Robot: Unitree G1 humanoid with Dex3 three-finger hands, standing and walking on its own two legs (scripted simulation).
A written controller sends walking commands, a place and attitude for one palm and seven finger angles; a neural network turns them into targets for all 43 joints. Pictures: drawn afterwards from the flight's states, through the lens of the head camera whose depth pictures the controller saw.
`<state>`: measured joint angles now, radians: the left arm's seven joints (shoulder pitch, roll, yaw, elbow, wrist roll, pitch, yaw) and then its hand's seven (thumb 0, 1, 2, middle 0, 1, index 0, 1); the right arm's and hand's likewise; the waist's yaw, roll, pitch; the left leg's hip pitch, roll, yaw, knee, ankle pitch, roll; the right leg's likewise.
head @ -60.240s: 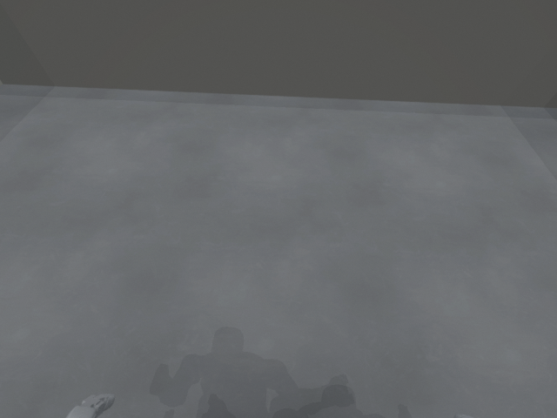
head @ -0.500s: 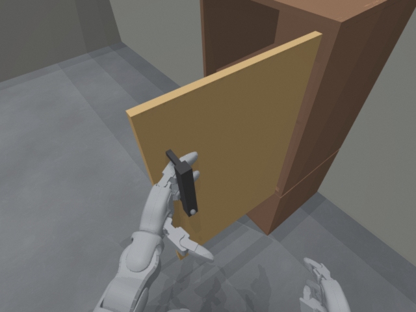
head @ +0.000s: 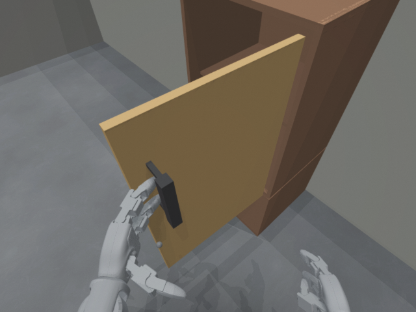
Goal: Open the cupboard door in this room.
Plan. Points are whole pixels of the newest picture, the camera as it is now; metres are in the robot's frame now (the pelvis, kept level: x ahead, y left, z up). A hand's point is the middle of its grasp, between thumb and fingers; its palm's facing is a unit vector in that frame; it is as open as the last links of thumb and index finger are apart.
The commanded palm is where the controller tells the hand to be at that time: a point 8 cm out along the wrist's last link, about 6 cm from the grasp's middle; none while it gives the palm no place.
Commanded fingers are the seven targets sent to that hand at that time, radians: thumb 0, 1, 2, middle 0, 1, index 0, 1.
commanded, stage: slide the hand sideways off the handle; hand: left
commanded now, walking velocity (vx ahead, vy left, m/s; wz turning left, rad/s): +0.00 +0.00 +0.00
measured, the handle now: (164, 195) +0.30 +0.11 +0.08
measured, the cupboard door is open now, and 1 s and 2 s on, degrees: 87 86 86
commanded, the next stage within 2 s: draw the hand back to the body in 0.48 s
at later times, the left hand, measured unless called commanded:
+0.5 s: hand (119, 269) +0.18 +0.15 +0.07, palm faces +0.02 -1.00 -0.05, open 16.2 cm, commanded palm +0.14 +0.20 +0.08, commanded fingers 0.00 -0.50 0.30 -0.15 -0.30 -0.15 -0.30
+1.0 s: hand (92, 262) +0.17 +0.18 +0.11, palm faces +0.01 -1.00 -0.09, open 16.3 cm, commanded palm +0.14 +0.24 +0.13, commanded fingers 0.00 -0.43 0.33 -0.15 -0.30 -0.15 -0.30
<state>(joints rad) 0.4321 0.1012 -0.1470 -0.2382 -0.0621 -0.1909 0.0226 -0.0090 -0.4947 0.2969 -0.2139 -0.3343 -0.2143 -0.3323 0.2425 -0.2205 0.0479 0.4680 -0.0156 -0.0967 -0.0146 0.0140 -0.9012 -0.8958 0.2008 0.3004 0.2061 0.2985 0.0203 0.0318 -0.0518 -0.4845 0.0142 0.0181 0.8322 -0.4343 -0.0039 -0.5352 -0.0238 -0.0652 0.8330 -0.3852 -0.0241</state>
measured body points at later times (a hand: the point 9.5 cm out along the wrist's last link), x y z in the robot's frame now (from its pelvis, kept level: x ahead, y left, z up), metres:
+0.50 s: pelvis +0.01 +0.00 -0.01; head +0.03 -0.01 +0.44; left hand +0.17 +0.21 +0.08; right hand +0.20 -0.22 -0.08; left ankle +0.00 +0.12 -0.70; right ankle +0.03 -0.10 -0.70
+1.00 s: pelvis +0.00 +0.02 +0.00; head -0.01 +0.01 +0.45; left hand +0.17 +0.23 +0.12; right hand +0.19 -0.19 -0.06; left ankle +0.00 +0.12 -0.70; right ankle +0.03 -0.10 -0.70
